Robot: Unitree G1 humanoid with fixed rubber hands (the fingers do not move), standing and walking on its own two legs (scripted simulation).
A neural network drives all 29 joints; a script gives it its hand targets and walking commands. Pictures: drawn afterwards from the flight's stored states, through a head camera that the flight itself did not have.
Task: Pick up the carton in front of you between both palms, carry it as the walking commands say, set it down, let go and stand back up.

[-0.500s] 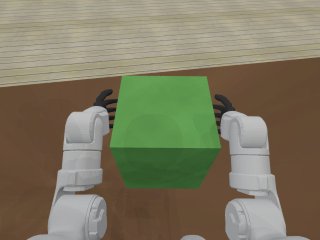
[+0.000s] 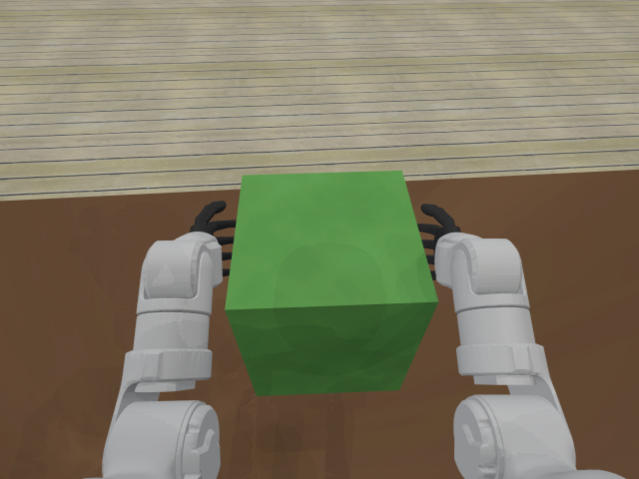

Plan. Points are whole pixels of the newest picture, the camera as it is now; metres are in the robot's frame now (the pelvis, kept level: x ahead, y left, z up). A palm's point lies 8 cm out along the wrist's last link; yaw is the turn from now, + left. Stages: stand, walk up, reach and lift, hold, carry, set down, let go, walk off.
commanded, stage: carry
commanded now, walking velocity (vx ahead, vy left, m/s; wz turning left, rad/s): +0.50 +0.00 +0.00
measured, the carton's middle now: (325, 289) +0.36 +0.01 +0.02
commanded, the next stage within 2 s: none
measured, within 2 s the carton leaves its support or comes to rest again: neither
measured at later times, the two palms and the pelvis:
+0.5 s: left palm (237, 117) +0.69 +0.17 +0.08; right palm (401, 127) +0.67 -0.12 +0.08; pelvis +0.32 +0.03 -0.06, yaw -2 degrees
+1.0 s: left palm (268, 67) +0.99 +0.16 +0.03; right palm (390, 72) +0.99 -0.14 +0.03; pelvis +0.64 +0.02 -0.11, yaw +1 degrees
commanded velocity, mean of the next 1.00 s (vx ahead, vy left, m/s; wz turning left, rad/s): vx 0.50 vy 0.00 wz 0.00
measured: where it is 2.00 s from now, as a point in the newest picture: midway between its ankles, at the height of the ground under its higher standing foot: (322, 247)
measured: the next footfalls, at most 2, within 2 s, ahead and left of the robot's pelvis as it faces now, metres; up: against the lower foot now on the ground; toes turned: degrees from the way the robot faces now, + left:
left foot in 0.42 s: +0.42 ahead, +0.06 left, -0.06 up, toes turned +0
right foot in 0.98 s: +0.77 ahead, -0.02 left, -0.12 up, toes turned +0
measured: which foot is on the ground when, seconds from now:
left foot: up 0.00-0.40, down 0.42-0.98, up 1.00-1.00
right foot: down 0.00-0.44, up 0.46-0.96, down 0.98-1.00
